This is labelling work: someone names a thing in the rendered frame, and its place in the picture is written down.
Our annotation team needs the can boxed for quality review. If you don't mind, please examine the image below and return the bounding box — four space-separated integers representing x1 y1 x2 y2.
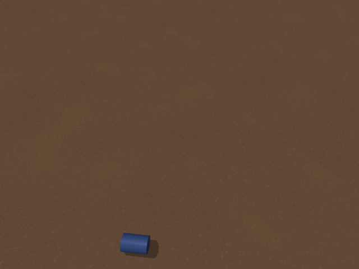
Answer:
120 233 150 254

